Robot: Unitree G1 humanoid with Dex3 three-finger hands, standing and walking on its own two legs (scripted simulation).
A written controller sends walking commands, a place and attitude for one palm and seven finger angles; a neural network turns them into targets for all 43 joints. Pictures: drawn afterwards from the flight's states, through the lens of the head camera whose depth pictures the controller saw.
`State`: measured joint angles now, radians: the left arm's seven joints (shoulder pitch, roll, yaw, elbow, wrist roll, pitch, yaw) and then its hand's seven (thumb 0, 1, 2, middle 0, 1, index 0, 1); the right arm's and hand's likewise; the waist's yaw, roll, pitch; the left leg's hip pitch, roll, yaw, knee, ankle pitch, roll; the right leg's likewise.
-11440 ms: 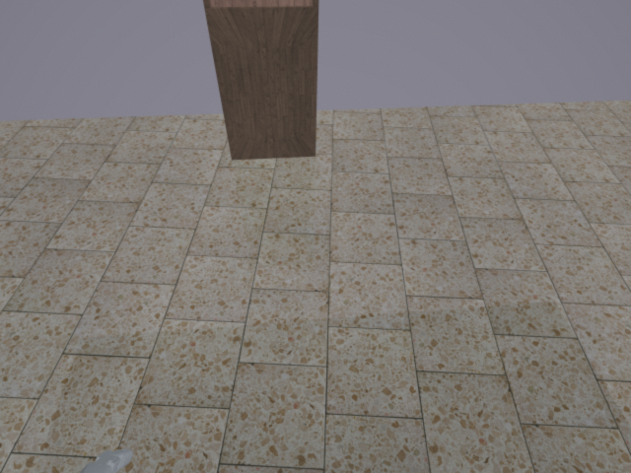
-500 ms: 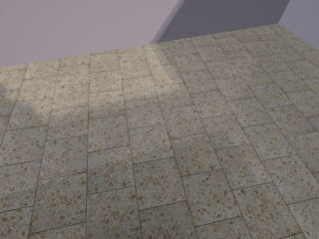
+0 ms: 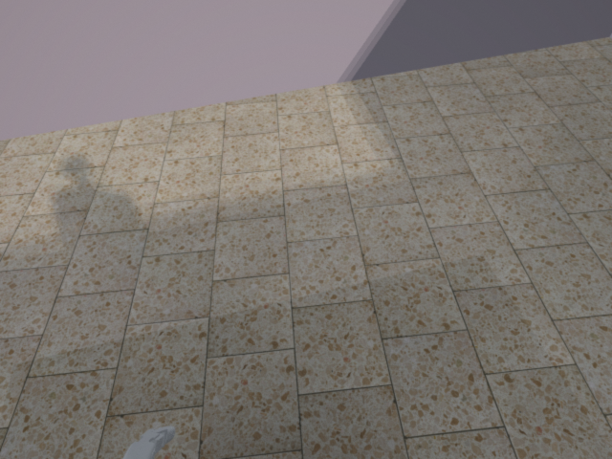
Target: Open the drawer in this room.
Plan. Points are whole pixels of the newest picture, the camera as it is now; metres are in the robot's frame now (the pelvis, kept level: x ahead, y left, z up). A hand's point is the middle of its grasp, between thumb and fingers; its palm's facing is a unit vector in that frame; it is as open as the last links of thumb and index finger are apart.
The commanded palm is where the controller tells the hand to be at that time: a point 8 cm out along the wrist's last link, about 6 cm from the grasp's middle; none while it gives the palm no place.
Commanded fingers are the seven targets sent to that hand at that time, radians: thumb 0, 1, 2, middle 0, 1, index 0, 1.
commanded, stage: turn or walk to find it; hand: left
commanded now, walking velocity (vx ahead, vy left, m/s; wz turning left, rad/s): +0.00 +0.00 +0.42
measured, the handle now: out of the picture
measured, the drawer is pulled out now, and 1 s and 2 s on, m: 0.00 0.00 0.00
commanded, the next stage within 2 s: none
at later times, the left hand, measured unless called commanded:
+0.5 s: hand out of the picture -0.06 +0.22 -0.17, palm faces +0.29 -0.93 -0.24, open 7.4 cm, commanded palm none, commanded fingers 0.00 0.90 0.90 -0.20 -0.30 -0.20 -0.30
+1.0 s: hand out of the picture -0.02 +0.25 -0.15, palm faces +0.39 -0.89 -0.24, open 7.4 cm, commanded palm none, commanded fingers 0.00 0.90 0.90 -0.20 -0.30 -0.20 -0.30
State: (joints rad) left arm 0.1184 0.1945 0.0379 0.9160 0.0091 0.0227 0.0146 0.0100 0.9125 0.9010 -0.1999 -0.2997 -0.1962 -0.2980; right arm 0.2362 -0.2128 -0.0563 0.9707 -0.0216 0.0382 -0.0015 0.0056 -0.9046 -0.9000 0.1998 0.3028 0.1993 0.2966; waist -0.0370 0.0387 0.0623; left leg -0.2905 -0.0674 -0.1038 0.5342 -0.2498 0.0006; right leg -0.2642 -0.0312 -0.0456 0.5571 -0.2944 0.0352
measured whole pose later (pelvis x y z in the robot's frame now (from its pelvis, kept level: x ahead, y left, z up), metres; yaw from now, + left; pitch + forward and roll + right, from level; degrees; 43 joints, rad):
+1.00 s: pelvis -0.06 +0.02 +0.01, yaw +25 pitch +0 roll -1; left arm 0.10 0.21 0.05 0.92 0.01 0.05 0.02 0.01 0.91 0.90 -0.20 -0.30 -0.20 -0.30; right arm 0.24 -0.19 -0.05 0.97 -0.03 0.03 0.00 0.01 -0.90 -0.90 0.20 0.30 0.20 0.30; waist -0.05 0.02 0.07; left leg -0.26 -0.06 -0.07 0.46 -0.20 0.04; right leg -0.37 -0.05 -0.02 0.81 -0.43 0.08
